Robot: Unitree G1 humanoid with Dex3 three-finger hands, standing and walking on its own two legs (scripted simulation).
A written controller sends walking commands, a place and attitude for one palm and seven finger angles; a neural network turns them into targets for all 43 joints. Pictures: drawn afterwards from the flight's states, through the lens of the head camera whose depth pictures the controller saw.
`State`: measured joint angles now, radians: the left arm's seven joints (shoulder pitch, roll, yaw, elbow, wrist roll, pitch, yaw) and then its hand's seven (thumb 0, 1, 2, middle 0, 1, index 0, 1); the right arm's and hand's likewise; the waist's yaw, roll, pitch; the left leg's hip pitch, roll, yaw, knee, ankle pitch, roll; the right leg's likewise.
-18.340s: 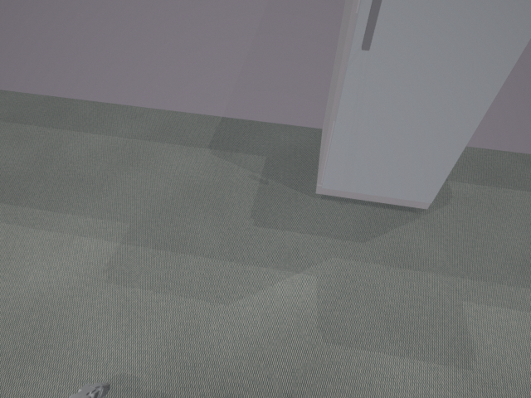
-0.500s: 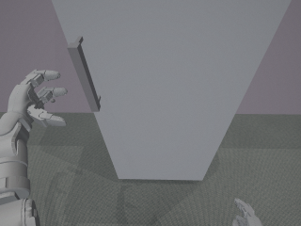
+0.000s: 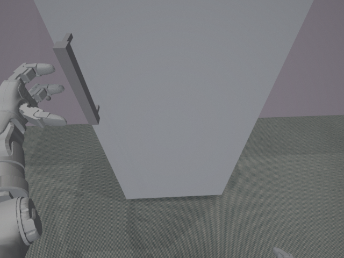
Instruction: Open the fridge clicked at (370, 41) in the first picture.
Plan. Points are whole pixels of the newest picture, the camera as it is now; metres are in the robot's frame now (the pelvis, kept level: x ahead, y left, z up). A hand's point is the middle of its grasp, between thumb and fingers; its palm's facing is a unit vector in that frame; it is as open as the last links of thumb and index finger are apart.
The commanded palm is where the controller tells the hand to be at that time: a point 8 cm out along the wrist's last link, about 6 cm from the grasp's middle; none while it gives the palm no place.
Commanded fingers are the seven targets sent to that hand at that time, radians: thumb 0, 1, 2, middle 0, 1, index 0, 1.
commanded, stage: move the hooked fingers beside the handle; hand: left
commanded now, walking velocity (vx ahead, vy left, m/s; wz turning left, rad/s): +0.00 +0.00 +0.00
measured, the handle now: (82, 84) +0.48 +0.22 +0.15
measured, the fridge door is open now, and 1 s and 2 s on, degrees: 0 0 0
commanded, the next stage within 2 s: feel for the door with the fingertips in 1.24 s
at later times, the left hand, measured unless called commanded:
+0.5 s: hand (49, 100) +0.41 +0.28 +0.16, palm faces +0.05 -1.00 -0.01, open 14.0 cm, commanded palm +0.37 +0.33 +0.16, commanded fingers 0.00 -0.50 0.30 -0.30 -1.20 -0.30 -1.20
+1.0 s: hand (46, 106) +0.39 +0.27 +0.16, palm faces +0.08 -1.00 -0.01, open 14.0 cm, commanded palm +0.37 +0.33 +0.16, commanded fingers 0.00 -0.50 0.30 -0.30 -1.20 -0.30 -1.20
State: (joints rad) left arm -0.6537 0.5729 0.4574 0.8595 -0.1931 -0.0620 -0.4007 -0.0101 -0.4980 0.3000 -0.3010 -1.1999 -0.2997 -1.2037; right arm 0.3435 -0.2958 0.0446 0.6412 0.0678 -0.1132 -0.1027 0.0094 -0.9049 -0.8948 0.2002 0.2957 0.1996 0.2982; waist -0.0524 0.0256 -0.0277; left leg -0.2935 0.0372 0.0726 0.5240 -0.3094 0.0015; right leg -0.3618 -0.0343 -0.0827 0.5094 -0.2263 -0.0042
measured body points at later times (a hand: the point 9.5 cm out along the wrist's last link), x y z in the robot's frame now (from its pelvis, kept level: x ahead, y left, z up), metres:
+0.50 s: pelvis +0.01 +0.01 +0.00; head +0.03 +0.01 +0.45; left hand +0.41 +0.33 +0.16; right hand +0.11 -0.25 -0.10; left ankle -0.03 +0.12 -0.74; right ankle +0.02 -0.12 -0.74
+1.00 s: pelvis +0.00 +0.01 +0.00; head +0.02 +0.00 +0.45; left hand +0.38 +0.33 +0.16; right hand +0.14 -0.24 -0.09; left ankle -0.03 +0.12 -0.74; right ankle +0.02 -0.12 -0.74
